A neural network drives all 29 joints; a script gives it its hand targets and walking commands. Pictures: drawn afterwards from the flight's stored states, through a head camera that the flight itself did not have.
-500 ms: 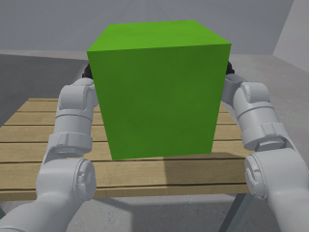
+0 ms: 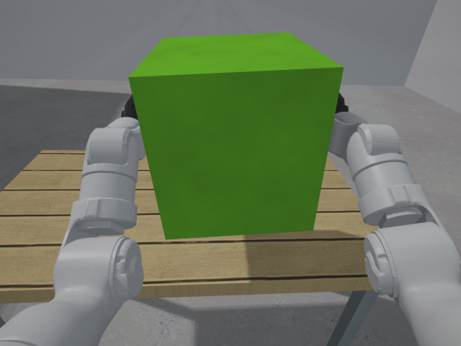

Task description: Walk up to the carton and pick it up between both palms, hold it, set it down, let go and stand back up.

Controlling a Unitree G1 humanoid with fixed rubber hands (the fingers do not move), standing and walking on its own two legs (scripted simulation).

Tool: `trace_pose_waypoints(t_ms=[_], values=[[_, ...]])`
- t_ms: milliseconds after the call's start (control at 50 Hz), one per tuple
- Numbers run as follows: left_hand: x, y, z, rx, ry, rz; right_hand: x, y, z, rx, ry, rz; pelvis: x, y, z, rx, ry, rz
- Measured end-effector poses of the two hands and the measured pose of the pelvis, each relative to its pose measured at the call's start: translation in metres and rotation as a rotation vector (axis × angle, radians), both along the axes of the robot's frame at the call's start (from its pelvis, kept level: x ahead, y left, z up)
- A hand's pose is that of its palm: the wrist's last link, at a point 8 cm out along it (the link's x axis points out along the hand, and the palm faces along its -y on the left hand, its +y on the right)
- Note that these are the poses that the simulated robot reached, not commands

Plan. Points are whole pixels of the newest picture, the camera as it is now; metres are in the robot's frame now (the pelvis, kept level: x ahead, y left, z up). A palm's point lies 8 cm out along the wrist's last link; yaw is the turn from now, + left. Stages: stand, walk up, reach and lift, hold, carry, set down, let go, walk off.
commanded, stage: hold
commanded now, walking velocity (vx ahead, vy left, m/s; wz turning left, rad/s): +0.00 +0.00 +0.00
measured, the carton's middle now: (232, 126) +0.41 +0.00 +0.27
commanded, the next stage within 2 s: none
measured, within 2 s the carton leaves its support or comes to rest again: neither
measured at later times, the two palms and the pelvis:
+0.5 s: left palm (131, 132) +0.37 +0.17 +0.27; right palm (331, 126) +0.37 -0.16 +0.29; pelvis +0.00 +0.00 +0.00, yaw +0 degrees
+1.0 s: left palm (130, 131) +0.37 +0.17 +0.27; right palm (332, 124) +0.37 -0.16 +0.29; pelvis +0.00 +0.00 +0.00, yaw +0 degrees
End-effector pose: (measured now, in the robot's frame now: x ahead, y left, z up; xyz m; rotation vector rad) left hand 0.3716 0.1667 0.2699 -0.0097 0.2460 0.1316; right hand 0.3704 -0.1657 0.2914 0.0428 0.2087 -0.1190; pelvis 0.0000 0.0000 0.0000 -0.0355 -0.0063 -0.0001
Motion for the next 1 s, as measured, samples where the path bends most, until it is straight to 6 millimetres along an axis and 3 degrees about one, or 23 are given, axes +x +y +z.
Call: trace_pose_waypoints(t_ms=[1000], values=[[-0.0018, 0.0029, 0.0011, -0.004, 0.003, 0.002, -0.0007, 0.0030, 0.0022, 0.006, 0.008, 0.000, -0.0005, 0.0016, 0.0001, 0.000, -0.006, -0.001]])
